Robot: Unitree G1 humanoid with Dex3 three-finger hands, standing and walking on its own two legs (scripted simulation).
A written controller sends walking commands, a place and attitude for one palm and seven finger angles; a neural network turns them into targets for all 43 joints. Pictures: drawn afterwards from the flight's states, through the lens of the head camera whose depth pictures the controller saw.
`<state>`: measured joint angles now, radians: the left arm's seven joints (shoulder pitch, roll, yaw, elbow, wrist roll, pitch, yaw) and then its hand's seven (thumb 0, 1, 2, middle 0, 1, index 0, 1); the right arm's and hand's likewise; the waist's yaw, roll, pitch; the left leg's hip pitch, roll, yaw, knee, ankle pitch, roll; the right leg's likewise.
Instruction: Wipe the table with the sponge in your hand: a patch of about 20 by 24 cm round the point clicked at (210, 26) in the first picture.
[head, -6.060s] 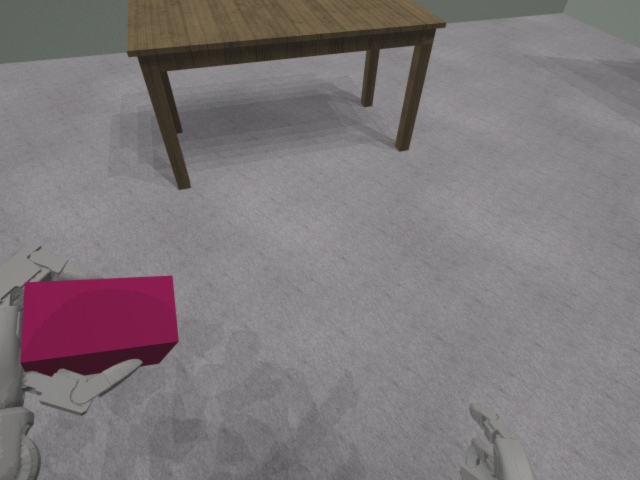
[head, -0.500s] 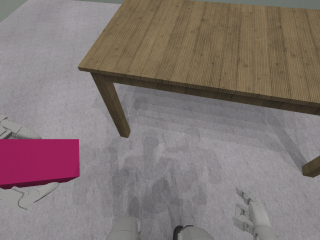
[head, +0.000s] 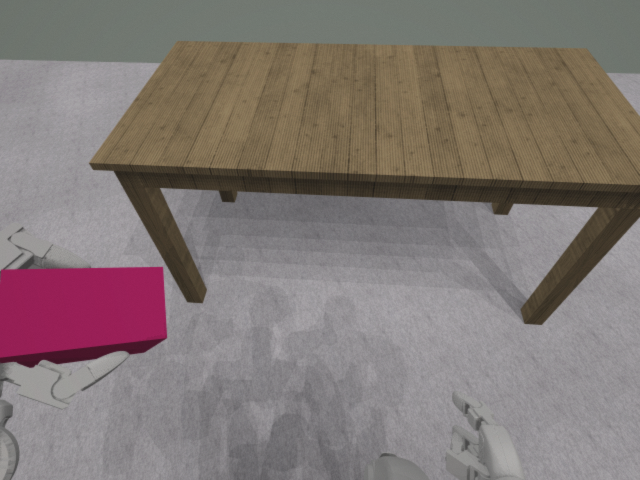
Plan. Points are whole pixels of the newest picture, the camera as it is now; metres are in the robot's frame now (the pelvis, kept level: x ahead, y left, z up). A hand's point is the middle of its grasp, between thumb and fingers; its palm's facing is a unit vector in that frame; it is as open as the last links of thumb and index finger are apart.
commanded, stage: turn to face it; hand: left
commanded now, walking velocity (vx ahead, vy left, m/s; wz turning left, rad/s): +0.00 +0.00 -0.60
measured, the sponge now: (108, 316) +0.21 +0.22 +0.17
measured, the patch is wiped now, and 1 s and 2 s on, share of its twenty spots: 0.00 0.00 0.00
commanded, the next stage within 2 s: take the last steps up to it in 0.78 s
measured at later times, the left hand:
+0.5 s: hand (245, 332) +0.20 +0.09 +0.20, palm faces +0.18 -0.82 -0.55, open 10.5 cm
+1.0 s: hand (351, 436) +0.14 +0.00 +0.17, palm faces +0.13 -0.89 -0.44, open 10.5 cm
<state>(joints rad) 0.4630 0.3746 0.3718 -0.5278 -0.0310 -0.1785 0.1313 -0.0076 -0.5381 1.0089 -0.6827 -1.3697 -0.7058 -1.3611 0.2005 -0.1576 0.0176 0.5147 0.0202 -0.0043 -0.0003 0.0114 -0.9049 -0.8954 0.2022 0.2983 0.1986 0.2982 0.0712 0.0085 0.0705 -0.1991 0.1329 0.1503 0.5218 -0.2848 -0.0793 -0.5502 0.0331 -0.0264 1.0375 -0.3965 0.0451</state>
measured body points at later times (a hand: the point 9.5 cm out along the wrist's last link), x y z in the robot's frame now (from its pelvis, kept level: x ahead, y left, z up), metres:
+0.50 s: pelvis -0.07 -0.10 +0.01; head -0.04 -0.13 +0.46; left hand +0.18 +0.13 +0.23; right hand +0.03 -0.40 -0.09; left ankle -0.05 +0.07 -0.67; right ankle +0.02 -0.13 -0.73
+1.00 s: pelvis -0.16 -0.15 -0.01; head -0.13 -0.18 +0.44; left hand +0.13 +0.05 +0.20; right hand -0.08 -0.40 -0.13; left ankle -0.12 +0.00 -0.69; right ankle -0.15 -0.26 -0.73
